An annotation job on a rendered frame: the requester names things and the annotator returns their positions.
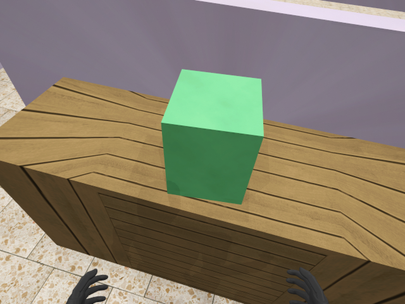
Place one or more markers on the carton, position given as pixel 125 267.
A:
pixel 212 131

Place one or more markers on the pedestal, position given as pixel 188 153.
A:
pixel 86 163

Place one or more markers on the right robot hand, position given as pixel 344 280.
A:
pixel 313 293

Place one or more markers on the left robot hand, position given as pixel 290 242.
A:
pixel 82 290

